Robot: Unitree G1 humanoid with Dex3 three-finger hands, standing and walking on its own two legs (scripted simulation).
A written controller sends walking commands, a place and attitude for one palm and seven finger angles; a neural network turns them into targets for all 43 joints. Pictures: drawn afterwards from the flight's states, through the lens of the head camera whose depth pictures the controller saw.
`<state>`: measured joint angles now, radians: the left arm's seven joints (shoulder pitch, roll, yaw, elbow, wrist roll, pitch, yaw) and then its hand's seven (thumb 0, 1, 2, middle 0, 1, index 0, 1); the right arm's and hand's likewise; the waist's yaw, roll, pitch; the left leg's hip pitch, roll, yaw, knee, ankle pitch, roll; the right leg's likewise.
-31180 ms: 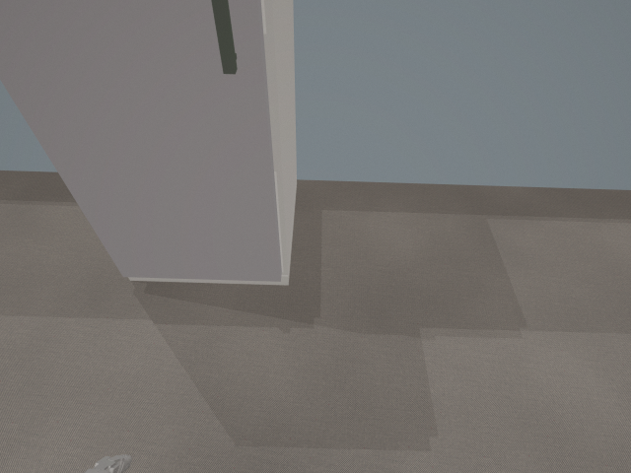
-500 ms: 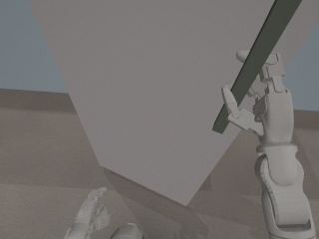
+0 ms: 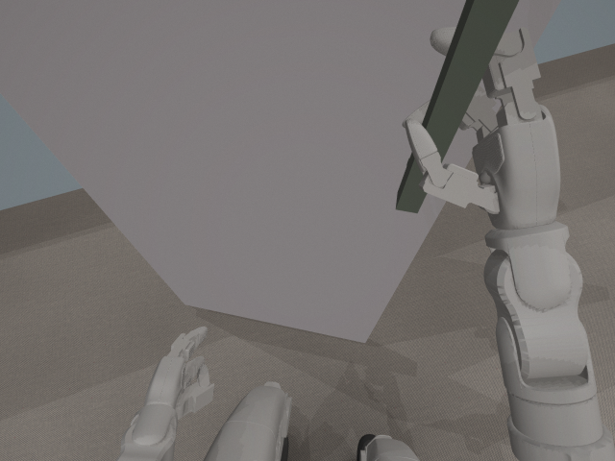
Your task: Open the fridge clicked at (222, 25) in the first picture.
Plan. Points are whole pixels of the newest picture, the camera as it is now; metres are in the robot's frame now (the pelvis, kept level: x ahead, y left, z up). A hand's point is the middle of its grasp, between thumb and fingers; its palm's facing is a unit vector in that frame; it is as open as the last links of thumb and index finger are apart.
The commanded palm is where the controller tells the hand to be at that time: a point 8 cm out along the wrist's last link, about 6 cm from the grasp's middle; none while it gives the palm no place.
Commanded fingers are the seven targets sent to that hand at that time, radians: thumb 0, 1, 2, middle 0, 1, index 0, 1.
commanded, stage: walk backward, drawing the door open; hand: right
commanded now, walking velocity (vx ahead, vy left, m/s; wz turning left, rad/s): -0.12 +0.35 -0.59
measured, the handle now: (453, 74) +0.39 -0.06 +0.27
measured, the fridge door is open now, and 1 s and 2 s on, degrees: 33 64 70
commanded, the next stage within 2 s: stop walking and hold the door back in 1.10 s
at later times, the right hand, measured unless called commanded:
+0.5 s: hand (352, 284) +0.23 +0.00 +0.23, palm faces +0.36 +0.91 -0.20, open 7.9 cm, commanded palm +0.19 -0.04 +0.22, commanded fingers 0.00 -0.90 -0.90 0.45 1.40 0.45 1.40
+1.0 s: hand out of the picture +0.12 +0.09 +0.23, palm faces +0.72 +0.67 -0.18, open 7.5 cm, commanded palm +0.06 +0.07 +0.22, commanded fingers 0.00 -0.90 -0.90 0.45 1.40 0.45 1.40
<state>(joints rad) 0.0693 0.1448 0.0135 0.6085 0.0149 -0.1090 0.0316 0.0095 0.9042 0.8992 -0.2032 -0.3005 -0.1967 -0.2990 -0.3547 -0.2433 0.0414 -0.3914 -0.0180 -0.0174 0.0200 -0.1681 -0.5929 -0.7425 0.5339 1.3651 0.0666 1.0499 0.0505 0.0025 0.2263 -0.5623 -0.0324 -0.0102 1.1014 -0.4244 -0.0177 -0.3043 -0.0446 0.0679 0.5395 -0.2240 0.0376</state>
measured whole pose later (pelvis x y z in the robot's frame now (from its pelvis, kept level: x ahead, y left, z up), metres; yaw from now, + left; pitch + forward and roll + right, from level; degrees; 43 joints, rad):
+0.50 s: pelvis -0.02 +0.22 +0.00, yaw -22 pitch -2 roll +2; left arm 0.09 0.14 0.01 0.60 -0.01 -0.10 0.04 0.01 0.90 0.90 -0.21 -0.30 -0.20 -0.30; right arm -0.21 -0.25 -0.06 -0.48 0.04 -0.06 -0.02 -0.16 -0.59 -0.81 0.59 1.41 0.08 1.15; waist 0.00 -0.04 0.23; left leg -0.46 0.01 0.00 0.88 -0.39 -0.04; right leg -0.34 -0.13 0.10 0.54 -0.18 0.06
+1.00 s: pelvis -0.01 +0.40 +0.01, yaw -43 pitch -1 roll +4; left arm 0.15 0.13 -0.01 0.61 -0.01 -0.10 0.04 0.01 0.90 0.90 -0.21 -0.30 -0.20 -0.30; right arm -0.10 -0.27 -0.10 -0.49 0.04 -0.05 -0.05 -0.12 -0.60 -0.80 0.51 1.40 0.13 1.21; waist 0.01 -0.03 0.16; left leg -0.49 0.01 0.03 0.94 -0.37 -0.05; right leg -0.27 -0.10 0.03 0.47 -0.17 0.03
